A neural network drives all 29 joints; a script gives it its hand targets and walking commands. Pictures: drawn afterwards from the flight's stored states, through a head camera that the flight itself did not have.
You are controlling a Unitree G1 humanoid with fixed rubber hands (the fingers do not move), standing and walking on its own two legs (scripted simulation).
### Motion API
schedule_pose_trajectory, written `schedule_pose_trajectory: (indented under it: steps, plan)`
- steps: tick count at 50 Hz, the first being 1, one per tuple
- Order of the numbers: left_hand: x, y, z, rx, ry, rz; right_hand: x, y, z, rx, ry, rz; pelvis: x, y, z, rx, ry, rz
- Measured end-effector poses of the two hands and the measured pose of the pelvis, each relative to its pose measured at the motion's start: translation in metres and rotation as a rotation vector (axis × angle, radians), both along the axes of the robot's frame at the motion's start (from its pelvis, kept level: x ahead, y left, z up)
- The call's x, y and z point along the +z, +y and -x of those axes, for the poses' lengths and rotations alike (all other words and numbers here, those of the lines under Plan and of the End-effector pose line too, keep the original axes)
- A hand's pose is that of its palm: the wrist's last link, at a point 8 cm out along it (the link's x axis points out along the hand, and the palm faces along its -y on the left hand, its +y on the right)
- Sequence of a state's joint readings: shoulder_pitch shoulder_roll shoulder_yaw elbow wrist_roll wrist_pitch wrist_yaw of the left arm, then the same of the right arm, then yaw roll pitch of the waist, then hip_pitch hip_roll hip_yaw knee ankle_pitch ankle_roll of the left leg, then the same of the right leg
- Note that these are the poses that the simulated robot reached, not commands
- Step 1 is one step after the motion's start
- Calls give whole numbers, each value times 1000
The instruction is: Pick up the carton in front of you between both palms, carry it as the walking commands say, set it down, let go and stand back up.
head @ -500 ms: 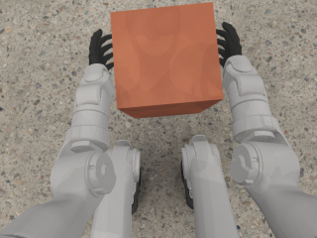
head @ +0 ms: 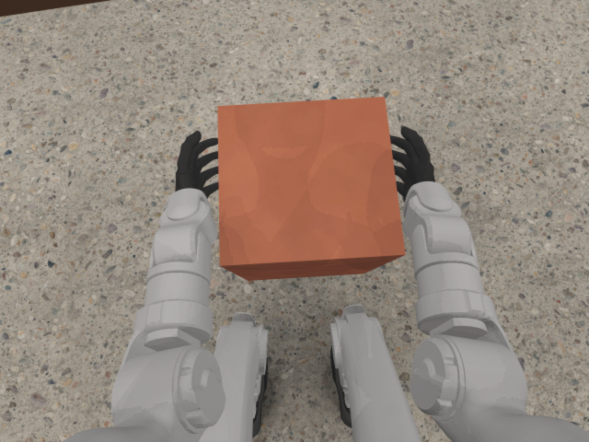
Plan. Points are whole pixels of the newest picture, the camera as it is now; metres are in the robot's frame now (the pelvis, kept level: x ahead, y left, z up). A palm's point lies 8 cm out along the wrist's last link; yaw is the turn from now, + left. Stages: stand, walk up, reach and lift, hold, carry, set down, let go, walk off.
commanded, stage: reach and lift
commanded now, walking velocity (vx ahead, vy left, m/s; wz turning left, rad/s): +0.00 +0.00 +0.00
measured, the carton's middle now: (304, 205) +0.44 -0.02 -0.11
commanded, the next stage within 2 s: hold in 1.90 s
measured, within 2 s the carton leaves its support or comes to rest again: neither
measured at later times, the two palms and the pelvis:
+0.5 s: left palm (129, 167) +0.40 +0.14 +0.12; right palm (472, 161) +0.39 -0.16 +0.11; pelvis +0.05 +0.00 +0.14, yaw -1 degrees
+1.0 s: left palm (0, 116) +0.37 +0.14 +0.24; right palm (587, 109) +0.36 -0.16 +0.24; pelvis +0.07 +0.00 +0.22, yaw -1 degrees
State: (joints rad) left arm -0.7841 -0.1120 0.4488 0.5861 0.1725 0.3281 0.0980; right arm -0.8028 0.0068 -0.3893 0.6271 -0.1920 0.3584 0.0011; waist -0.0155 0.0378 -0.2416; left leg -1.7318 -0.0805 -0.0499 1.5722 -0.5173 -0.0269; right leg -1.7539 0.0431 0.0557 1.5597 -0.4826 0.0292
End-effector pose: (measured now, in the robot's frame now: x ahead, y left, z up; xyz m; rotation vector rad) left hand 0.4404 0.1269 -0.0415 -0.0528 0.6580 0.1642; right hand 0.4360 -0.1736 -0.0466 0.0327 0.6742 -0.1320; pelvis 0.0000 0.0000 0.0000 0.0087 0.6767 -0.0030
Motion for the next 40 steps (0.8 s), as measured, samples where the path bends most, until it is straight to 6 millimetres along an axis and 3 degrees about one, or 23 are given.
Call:
schedule_pose_trajectory:
  steps: [24,40]
  plan:
    - [156,9,40,-13,9,-7,156,9,42,-8,9,-6,139,-1,-50,-9,-295,8]
    - [252,15,60,-44,-15,-23,252,16,66,-15,-16,4,203,-1,-73,-12,-568,15]
